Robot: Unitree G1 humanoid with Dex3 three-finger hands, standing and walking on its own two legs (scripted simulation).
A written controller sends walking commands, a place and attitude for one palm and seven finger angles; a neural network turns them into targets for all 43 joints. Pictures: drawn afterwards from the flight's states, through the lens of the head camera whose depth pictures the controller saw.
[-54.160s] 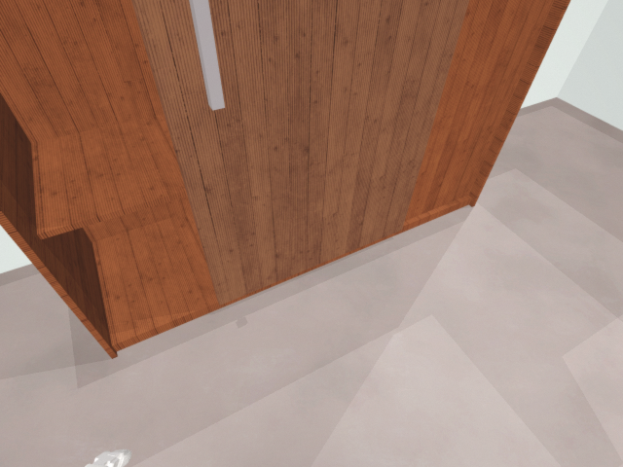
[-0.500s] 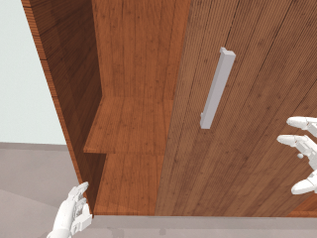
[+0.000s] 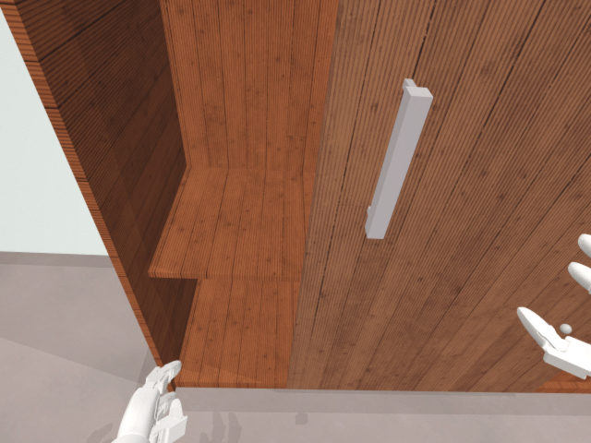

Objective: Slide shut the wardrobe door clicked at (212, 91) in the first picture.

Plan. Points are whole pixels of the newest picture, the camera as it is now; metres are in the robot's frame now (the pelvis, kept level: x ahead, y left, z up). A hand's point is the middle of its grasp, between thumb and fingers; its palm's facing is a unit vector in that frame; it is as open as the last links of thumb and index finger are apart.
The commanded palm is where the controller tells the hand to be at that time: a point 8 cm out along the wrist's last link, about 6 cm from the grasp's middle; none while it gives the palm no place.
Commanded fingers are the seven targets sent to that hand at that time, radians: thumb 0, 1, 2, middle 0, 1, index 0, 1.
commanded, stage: draw the hand back to the body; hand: right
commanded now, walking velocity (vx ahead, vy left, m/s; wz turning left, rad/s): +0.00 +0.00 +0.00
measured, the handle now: (389, 165) +0.45 -0.13 +0.19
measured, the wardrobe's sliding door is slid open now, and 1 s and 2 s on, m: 0.36 0.36 0.36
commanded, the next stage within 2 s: step back with the hand held close in 0.56 s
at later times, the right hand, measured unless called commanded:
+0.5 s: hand (582, 349) +0.18 -0.27 +0.17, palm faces +0.44 +0.81 -0.38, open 7.5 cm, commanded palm +0.14 -0.31 +0.18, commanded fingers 0.00 -0.90 -0.90 0.20 0.30 0.20 0.30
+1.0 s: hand out of the picture +0.16 -0.28 +0.15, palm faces +0.40 +0.81 -0.43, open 7.4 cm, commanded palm +0.11 -0.32 +0.18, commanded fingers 0.00 -0.90 -0.90 0.20 0.30 0.20 0.30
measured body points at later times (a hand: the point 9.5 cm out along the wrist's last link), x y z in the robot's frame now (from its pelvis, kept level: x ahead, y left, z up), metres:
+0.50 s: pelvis +0.00 +0.00 +0.00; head -0.03 +0.01 +0.45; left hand +0.19 +0.21 -0.08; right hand +0.15 -0.31 +0.19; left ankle -0.03 +0.12 -0.74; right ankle +0.02 -0.10 -0.74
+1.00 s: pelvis -0.02 -0.01 -0.01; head -0.04 -0.01 +0.44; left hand +0.15 +0.23 -0.09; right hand +0.13 -0.32 +0.17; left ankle -0.03 +0.12 -0.74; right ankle +0.02 -0.10 -0.74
